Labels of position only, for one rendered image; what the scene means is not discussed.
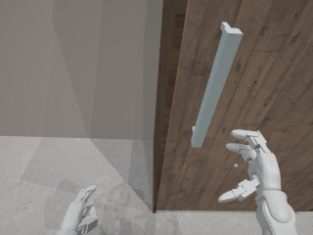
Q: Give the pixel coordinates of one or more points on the handle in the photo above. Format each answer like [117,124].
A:
[225,55]

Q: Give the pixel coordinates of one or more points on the right robot hand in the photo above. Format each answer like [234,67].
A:
[263,162]

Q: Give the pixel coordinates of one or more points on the left robot hand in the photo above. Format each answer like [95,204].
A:
[74,217]

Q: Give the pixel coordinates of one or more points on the robot right forearm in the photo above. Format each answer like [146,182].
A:
[274,215]

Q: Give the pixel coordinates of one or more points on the wardrobe door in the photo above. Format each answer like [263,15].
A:
[269,88]

